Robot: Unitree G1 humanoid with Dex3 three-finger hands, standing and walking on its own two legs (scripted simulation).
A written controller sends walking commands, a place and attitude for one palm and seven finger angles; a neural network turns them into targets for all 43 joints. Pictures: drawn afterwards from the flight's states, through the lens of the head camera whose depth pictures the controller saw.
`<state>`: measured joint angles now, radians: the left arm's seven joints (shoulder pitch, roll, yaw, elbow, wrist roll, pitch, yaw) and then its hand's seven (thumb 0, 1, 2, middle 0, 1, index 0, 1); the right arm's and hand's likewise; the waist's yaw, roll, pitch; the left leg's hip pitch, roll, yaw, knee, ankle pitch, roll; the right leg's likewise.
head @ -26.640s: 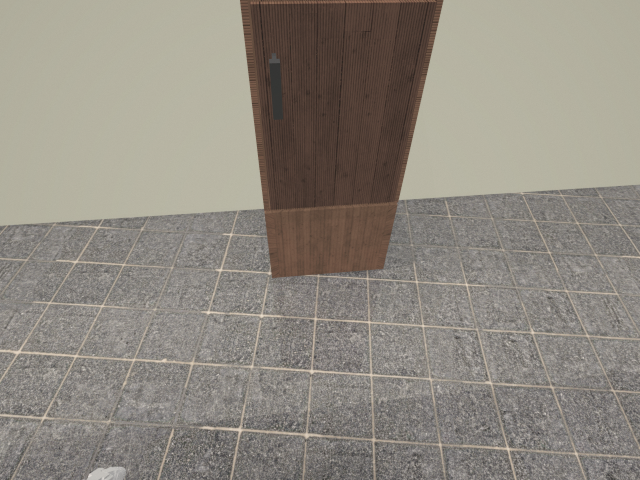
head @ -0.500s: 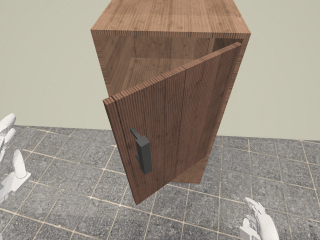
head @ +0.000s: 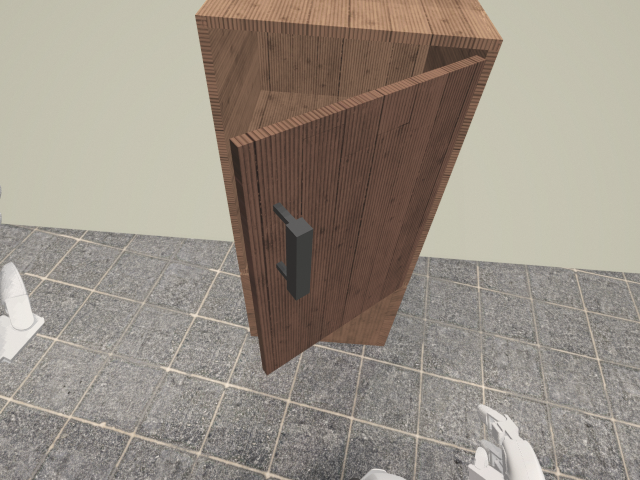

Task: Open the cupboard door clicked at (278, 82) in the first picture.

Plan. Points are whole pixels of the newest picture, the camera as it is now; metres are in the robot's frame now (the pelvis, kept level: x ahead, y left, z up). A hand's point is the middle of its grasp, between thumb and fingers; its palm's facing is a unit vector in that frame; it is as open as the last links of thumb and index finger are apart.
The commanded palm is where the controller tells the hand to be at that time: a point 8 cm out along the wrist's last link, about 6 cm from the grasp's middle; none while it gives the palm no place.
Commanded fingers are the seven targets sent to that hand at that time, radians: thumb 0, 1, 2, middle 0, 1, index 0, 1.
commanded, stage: step back with the hand held close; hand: left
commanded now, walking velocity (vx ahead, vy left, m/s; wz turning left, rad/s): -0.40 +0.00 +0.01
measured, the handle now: (289, 251) +0.39 +0.07 +0.07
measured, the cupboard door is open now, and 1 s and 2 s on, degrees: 40 40 40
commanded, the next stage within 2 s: stop stepping back and stand still in 0.48 s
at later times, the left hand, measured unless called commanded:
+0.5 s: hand out of the picture +0.12 +0.26 +0.19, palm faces +0.39 -0.77 -0.51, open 7.4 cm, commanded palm +0.05 +0.30 +0.20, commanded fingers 0.00 0.90 0.90 -0.20 -0.30 -0.20 -0.30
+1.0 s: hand out of the picture +0.00 +0.24 +0.19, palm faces +0.47 -0.78 -0.42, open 7.4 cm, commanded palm -0.05 +0.28 +0.20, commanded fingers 0.00 0.90 0.90 -0.20 -0.30 -0.20 -0.30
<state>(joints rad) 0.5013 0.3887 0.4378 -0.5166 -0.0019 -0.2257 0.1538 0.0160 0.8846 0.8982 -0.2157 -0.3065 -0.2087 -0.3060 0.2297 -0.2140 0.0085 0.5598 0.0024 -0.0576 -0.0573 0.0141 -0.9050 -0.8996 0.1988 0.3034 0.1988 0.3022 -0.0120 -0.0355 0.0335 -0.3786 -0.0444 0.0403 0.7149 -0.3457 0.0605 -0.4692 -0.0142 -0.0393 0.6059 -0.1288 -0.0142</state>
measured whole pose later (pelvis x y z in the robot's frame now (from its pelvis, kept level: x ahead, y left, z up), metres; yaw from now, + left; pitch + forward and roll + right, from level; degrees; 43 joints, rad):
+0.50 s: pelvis -0.08 -0.01 +0.01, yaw +1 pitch +2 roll -1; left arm 0.58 0.48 0.47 -0.58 -0.02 -0.23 0.15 0.01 0.88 0.90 -0.22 -0.31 -0.21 -0.31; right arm 0.14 -0.20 -0.02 0.57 0.00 -0.05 -0.06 0.01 -0.91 -0.90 0.20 0.30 0.20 0.30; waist -0.03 -0.06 0.01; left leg -0.40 0.00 0.00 0.66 -0.32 -0.01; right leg -0.41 0.04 0.04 0.53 -0.15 0.00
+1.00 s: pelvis -0.19 -0.02 +0.02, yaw +0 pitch +0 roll +0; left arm 0.53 0.40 0.41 -0.45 -0.03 -0.20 0.16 0.02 0.88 0.90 -0.22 -0.31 -0.21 -0.31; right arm 0.28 -0.21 0.02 0.68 -0.01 -0.12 -0.06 0.01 -0.90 -0.90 0.20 0.30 0.20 0.30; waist 0.00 -0.02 -0.08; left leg -0.33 0.01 0.05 0.62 -0.30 0.02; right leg -0.15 0.04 -0.01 0.49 -0.34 -0.04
